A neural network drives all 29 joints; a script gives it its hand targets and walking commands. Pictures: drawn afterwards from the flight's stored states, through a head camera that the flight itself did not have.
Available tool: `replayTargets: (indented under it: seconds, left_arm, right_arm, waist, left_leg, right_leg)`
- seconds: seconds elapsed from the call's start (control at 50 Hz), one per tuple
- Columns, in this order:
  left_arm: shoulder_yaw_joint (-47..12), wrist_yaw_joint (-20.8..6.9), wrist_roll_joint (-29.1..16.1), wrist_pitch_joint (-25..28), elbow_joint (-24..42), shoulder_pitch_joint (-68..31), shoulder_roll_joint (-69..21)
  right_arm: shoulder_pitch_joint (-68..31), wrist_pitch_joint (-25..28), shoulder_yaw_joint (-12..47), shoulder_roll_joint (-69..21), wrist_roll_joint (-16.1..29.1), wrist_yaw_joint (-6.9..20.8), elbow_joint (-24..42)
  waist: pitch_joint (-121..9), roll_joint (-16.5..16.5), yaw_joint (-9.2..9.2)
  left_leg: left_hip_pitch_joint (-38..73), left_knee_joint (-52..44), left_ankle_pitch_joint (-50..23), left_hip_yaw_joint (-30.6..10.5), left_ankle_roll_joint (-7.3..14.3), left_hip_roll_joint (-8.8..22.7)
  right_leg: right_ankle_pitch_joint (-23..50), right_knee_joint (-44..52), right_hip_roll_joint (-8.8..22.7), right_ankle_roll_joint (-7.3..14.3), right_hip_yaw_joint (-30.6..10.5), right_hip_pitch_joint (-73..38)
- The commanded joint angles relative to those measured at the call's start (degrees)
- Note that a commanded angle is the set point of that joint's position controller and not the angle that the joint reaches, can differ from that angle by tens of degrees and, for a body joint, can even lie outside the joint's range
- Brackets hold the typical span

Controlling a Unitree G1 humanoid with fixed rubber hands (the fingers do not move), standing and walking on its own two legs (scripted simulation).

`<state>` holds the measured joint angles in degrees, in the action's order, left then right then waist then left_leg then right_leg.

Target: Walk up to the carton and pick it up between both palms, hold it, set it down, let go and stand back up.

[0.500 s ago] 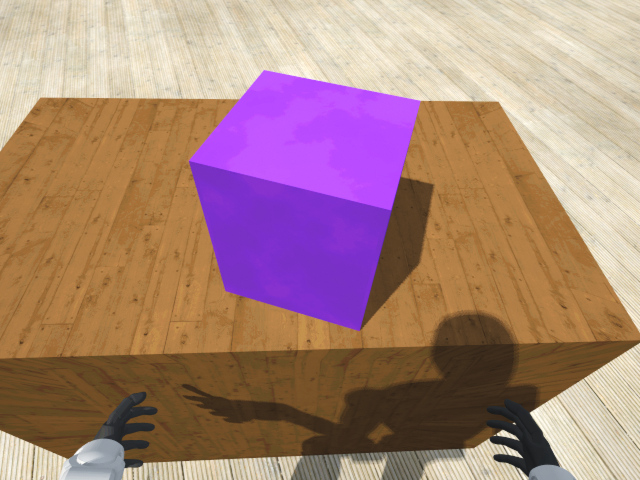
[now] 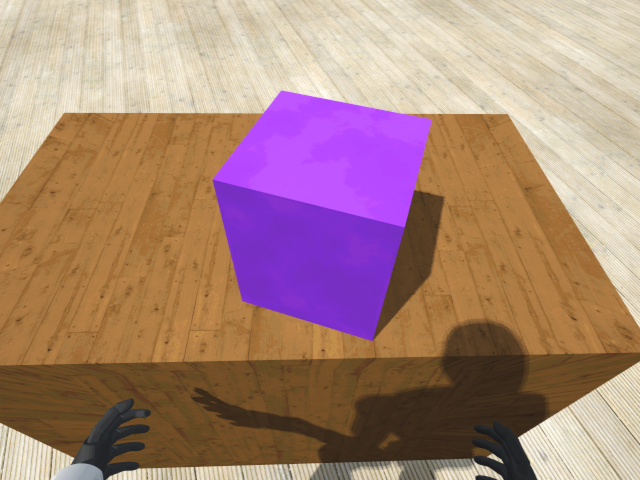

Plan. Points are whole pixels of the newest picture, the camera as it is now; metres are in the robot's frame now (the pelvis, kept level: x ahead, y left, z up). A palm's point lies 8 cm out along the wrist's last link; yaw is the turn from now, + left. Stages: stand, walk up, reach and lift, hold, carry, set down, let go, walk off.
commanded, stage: reach and lift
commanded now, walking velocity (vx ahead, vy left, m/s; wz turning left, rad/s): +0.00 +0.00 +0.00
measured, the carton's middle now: (328, 219) +0.45 +0.01 +0.06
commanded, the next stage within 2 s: none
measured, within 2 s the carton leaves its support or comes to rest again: neither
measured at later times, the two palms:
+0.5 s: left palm (85, 453) +0.16 +0.27 -0.01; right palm (492, 451) +0.17 -0.17 -0.01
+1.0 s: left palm (67, 419) +0.18 +0.28 +0.04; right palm (483, 417) +0.19 -0.15 +0.04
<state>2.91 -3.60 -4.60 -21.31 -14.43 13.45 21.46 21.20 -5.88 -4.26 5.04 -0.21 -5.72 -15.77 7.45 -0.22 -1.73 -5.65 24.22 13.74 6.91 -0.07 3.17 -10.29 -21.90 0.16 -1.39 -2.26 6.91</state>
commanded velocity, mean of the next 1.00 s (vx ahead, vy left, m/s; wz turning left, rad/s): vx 0.00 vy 0.00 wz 0.00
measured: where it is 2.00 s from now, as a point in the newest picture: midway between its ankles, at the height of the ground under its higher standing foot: outside the picture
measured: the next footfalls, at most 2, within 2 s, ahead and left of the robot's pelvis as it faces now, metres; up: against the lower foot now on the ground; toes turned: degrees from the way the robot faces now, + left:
none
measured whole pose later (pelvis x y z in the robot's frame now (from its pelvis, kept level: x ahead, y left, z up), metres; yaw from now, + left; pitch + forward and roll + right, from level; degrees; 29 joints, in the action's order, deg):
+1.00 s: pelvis +0.03 +0.02 +0.00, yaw +4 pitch -5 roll -2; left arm 0.0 -9.8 -19.1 -6.7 9.1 24.2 29.7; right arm 33.1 -9.5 2.7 0.4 9.7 -17.4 19.5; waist 5.8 1.1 -2.5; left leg -4.0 26.4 17.3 3.6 1.1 2.1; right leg -11.7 -17.7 1.1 -2.6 0.4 0.8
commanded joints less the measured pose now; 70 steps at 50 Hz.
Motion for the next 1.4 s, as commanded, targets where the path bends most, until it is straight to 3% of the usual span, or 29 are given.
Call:
replayTargets:
  seconds: [0.0, 0.08, 0.14, 0.24, 0.28, 0.34, 0.36, 0.38, 0.42, 0.44, 0.48, 0.5, 0.54, 0.56, 0.62, 0.72, 0.82, 0.84, 0.92, 0.94, 1.04, 1.06, 1.08, 1.1, 1.16, 1.28, 1.32, 1.34, 1.38]
  left_arm:
    - [4.06, -0.41, -0.74, 3.33, 10.00, -2.90, 9.76]
    - [3.22, -1.48, -1.70, 4.25, 10.85, -1.95, 9.83]
    - [4.14, -2.05, -2.39, 5.15, 11.79, -0.33, 10.32]
    - [4.03, -2.79, -5.04, 7.92, 17.97, -0.22, 12.32]
    - [4.33, -2.79, -6.09, 8.86, 17.88, 1.57, 13.08]
    - [3.58, -3.57, -7.68, 10.51, 19.08, 0.83, 13.89]
    - [3.29, -3.37, -8.23, 10.94, 20.22, 1.05, 13.87]
    - [3.01, -3.64, -8.02, 11.33, 20.60, 3.87, 13.57]
    - [2.89, -3.84, -8.44, 11.42, 22.35, 3.54, 14.07]
    - [3.64, -4.34, -8.70, 11.98, 22.47, 3.79, 13.90]
    - [4.04, -4.06, -8.96, 13.01, 25.52, 5.09, 14.96]
    - [3.40, -4.12, -10.19, 13.15, 25.94, 6.69, 14.96]
    - [4.09, -4.03, -10.16, 14.17, 28.28, 6.55, 15.94]
    - [4.59, -4.08, -10.51, 14.31, 26.67, 7.57, 16.19]
    - [3.91, -4.84, -12.08, 15.16, 26.68, 9.07, 16.31]
    - [2.92, -5.23, -13.18, 16.53, 30.86, 8.57, 16.66]
    - [4.51, -6.03, -14.09, 17.31, 31.23, 8.13, 17.93]
    - [3.58, -5.97, -14.52, 17.47, 32.08, 8.87, 17.27]
    - [3.27, -6.05, -15.22, 18.13, 34.18, 6.69, 17.50]
    - [3.46, -5.94, -14.85, 18.18, 34.61, 5.13, 17.73]
    - [2.66, -5.72, -15.39, 15.74, 34.68, 0.08, 17.69]
    - [2.18, -5.73, -15.94, 15.05, 35.27, -2.59, 17.79]
    - [2.46, -5.82, -15.94, 14.02, 33.78, -2.71, 17.28]
    - [2.40, -5.43, -15.78, 13.06, 33.39, -4.20, 16.85]
    - [3.27, -5.11, -15.69, 10.68, 36.20, -6.26, 17.65]
    - [4.24, -5.67, -16.65, 5.15, 33.89, -13.50, 17.72]
    - [5.07, -5.17, -17.01, 4.03, 34.97, -16.08, 18.19]
    - [5.41, -5.36, -16.47, 3.03, 32.91, -16.88, 18.04]
    - [5.87, -5.32, -16.32, 1.62, 33.44, -17.79, 17.85]
  right_arm:
    - [0.62, 1.49, -1.12, 4.45, 0.92, -1.33, 14.61]
    - [2.35, -0.03, 0.33, 3.08, 0.61, -2.23, 18.94]
    - [3.25, -0.89, 1.27, 1.80, 1.13, -3.03, 20.92]
    - [6.21, -0.14, 2.13, -0.37, 2.24, -4.62, 27.18]
    - [5.85, -0.05, 2.13, -1.12, 2.17, -5.03, 29.23]
    - [8.32, -0.28, 3.54, -2.37, 2.79, -6.05, 29.51]
    - [8.85, -0.47, 3.55, -2.66, 3.61, -6.27, 30.42]
    - [10.15, -1.03, 3.55, -2.53, 3.53, -6.81, 29.39]
    - [9.66, -1.55, 4.09, -2.76, 5.15, -7.03, 30.19]
    - [9.91, -1.61, 3.87, -2.76, 4.49, -7.45, 30.31]
    - [10.37, -0.84, 3.82, -2.79, 4.74, -7.89, 34.00]
    - [10.77, -0.61, 3.36, -2.08, 5.21, -7.78, 34.70]
    - [10.08, -0.32, 3.96, -1.58, 6.20, -8.19, 35.89]
    - [10.34, 0.26, 4.69, -2.55, 6.05, -8.24, 36.44]
    - [11.62, 0.63, 5.12, -1.96, 7.70, -8.63, 37.98]
    - [11.85, 0.16, 5.15, -1.43, 8.80, -9.74, 41.58]
    - [13.19, -0.31, 5.98, -2.33, 8.95, -11.00, 44.37]
    - [13.21, -0.37, 5.58, -1.59, 9.37, -11.39, 44.83]
    - [12.40, -0.84, 6.65, -2.25, 10.51, -11.80, 47.31]
    - [10.57, -0.94, 5.47, -2.94, 8.69, -12.18, 48.69]
    - [7.60, -4.24, 4.64, -2.06, 8.49, -12.46, 48.12]
    - [4.26, -5.58, 5.18, -1.86, 9.25, -12.42, 48.90]
    - [3.54, -6.16, 4.73, -1.73, 9.35, -12.68, 49.97]
    - [0.94, -7.33, 3.89, -0.73, 9.48, -12.58, 49.06]
    - [-0.31, -9.98, 4.41, -0.90, 9.68, -13.14, 50.38]
    - [-6.53, -15.27, 3.50, -0.60, 11.05, -13.44, 49.18]
    - [-10.19, -16.33, 3.24, -0.46, 11.77, -13.53, 51.64]
    - [-9.95, -17.17, 2.97, -0.65, 11.77, -13.46, 48.66]
    - [-11.19, -17.96, 2.87, -0.32, 11.72, -13.91, 49.00]
  waist:
    - [-7.01, 5.69, -0.27]
    - [-4.21, 2.89, -0.65]
    - [-3.42, 3.74, -1.42]
    - [-5.90, 4.71, -0.87]
    - [-5.96, 3.23, -0.75]
    - [-6.15, 3.94, -0.74]
    - [-5.06, 5.79, -0.28]
    - [-3.73, 4.57, 0.14]
    - [-4.81, 7.82, -0.18]
    - [-4.37, 6.36, -0.25]
    - [-6.24, 7.17, -0.83]
    - [-7.43, 6.92, 0.10]
    - [-7.24, 9.20, -0.22]
    - [-7.68, 8.54, -0.97]
    - [-5.54, 6.90, -0.40]
    - [-4.95, 8.03, 0.12]
    - [-5.85, 6.62, -0.16]
    - [-5.85, 6.62, 0.61]
    - [-6.17, 7.80, 0.07]
    - [-6.86, 7.99, -0.22]
    - [-4.76, 7.79, 0.71]
    - [-4.26, 9.04, 0.18]
    - [-4.96, 7.93, -0.04]
    - [-5.73, 8.70, 1.10]
    - [-7.96, 7.97, 0.06]
    - [-8.65, 5.70, 1.68]
    - [-12.15, 7.16, 0.97]
    - [-11.00, 7.85, 1.41]
    - [-11.68, 6.53, 1.62]
  left_leg:
    - [-8.71, -10.07, -1.73, 1.64, 0.33, 0.49]
    - [-6.73, -10.18, -1.48, 1.67, -0.26, -0.35]
    - [-2.70, -8.67, -5.80, 0.93, -0.79, -1.19]
    - [-1.36, -7.58, -8.60, 0.67, -1.21, -1.55]
    - [-0.10, -6.81, -8.80, -0.09, -1.16, -1.54]
    - [0.68, -6.30, -9.73, -0.55, -1.08, -1.26]
    - [-1.06, -6.13, -10.38, -1.20, -1.24, -1.07]
    - [0.24, -6.69, -9.34, -1.54, -1.02, -0.81]
    - [-0.42, -6.39, -11.86, -2.15, -1.98, -0.19]
    - [-1.01, -6.54, -10.69, -2.52, -1.66, -0.42]
    - [-0.71, -5.86, -14.21, -2.64, -1.81, -0.91]
    - [-0.23, -5.25, -16.26, -3.20, -2.52, -0.23]
    - [-0.25, -4.56, -17.60, -3.79, -2.93, -0.36]
    - [-0.35, -3.46, -19.31, -3.53, -2.99, -0.31]
    - [-0.67, -3.02, -21.85, -4.43, -3.33, -0.16]
    - [-1.27, -3.22, -20.21, -5.75, -2.69, 0.13]
    - [-0.60, -2.35, -21.47, -5.77, -2.21, -0.32]
    - [-1.04, -2.47, -21.03, -6.33, -2.19, 0.16]
    - [-2.21, -2.70, -18.46, -6.40, -2.13, 0.62]
    - [-2.42, -3.20, -18.27, -6.86, -2.07, 0.70]
    - [-3.57, -3.79, -15.28, -7.25, -2.17, 1.32]
    - [-4.43, -4.84, -12.00, -7.21, -1.90, 1.03]
    - [-5.32, -4.81, -12.03, -6.83, -1.87, 1.32]
    - [-4.68, -5.28, -11.24, -7.24, -1.59, 1.63]
    - [-3.32, -4.99, -12.53, -6.29, -1.67, 1.05]
    - [-3.71, -5.29, -11.68, -5.90, -1.52, 1.24]
    - [-3.17, -5.25, -13.91, -5.67, -1.69, 1.13]
    - [-3.00, -5.58, -13.94, -5.32, -1.96, 0.70]
    - [-2.19, -5.31, -14.34, -4.82, -1.87, 0.77]
  right_leg:
    - [6.51, 1.46, -2.71, 0.75, 2.61, -12.37]
    - [4.52, 3.21, -2.03, 0.62, 2.47, -11.41]
    - [5.19, 5.47, -0.60, 1.36, 1.76, -8.24]
    - [6.98, 6.21, 0.46, 1.28, 0.83, -7.47]
    - [7.67, 6.12, 0.38, 1.14, 1.28, -6.78]
    - [7.85, 6.47, 1.01, 1.28, 0.45, -6.12]
    - [8.17, 6.15, 1.20, 1.31, 0.45, -5.39]
    - [6.97, 6.34, 0.80, 1.39, 0.87, -5.85]
    - [8.71, 6.05, 0.68, 2.24, 0.66, -8.14]
    - [8.29, 5.85, 0.41, 2.07, 1.10, -8.25]
    - [10.50, 5.79, 0.51, 2.21, 0.62, -9.06]
    - [11.51, 5.40, 0.10, 2.62, 0.83, -8.79]
    - [12.00, 5.46, 0.24, 2.83, 1.06, -8.76]
    - [12.96, 5.62, 0.45, 3.18, 0.42, -8.87]
    - [14.15, 6.05, 0.42, 3.34, 0.59, -7.72]
    - [12.03, 5.67, 0.52, 3.80, 0.47, -7.69]
    - [14.48, 5.33, 0.43, 3.61, 0.33, -8.33]
    - [13.55, 4.73, 0.45, 3.57, 0.18, -8.69]
    - [10.86, 4.81, 0.68, 4.30, -0.22, -9.03]
    - [10.03, 5.15, 0.68, 4.44, -0.17, -8.68]
    - [8.00, 4.87, 0.69, 4.51, -0.16, -8.94]
    - [5.79, 4.99, 1.00, 4.64, -0.48, -8.88]
    - [5.65, 4.82, 1.01, 4.55, -0.50, -10.01]
    - [5.19, 5.00, 1.06, 4.77, -0.54, -9.21]
    - [7.93, 4.62, 1.49, 4.40, -0.72, -10.15]
    - [8.47, 4.49, 0.86, 4.00, -0.95, -10.98]
    - [10.48, 3.99, 1.01, 3.74, -0.78, -11.45]
    - [9.98, 4.38, 1.27, 3.68, -1.09, -10.86]
    - [11.12, 4.14, 1.09, 3.70, -0.57, -11.27]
